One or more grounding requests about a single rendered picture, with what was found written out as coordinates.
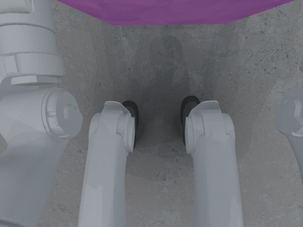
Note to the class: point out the robot left forearm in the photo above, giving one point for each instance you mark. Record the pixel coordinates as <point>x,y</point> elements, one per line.
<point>28,49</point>

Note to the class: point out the right robot upper arm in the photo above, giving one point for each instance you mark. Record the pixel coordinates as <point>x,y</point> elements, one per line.
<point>289,121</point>

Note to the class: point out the robot left thigh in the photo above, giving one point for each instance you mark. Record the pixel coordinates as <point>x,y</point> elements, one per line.
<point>103,193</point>

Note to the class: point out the carton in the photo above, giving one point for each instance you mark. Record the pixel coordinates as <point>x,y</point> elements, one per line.
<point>171,12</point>

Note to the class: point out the robot right thigh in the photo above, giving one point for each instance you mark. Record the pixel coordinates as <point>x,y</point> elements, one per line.
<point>217,198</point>

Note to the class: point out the left robot upper arm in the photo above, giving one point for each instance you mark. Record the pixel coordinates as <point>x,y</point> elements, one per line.
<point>37,126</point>

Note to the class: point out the robot thigh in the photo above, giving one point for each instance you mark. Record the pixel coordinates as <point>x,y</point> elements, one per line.
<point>103,193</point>
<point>217,198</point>

